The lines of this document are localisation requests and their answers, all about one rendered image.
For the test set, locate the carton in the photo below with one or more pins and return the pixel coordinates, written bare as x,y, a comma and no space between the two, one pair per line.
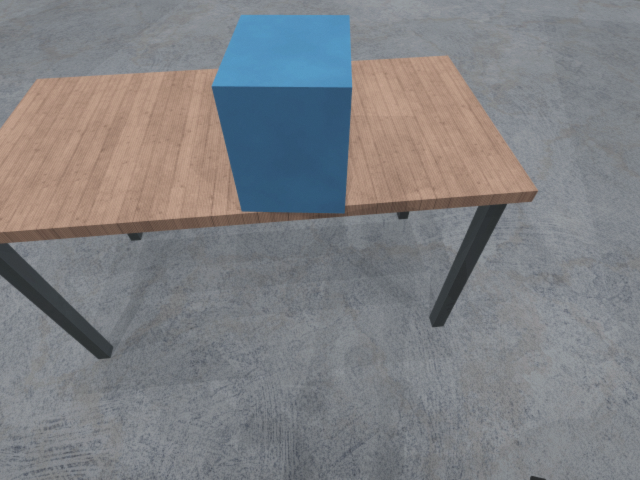
283,94

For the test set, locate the table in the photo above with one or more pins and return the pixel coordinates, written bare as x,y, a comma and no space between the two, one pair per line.
143,152

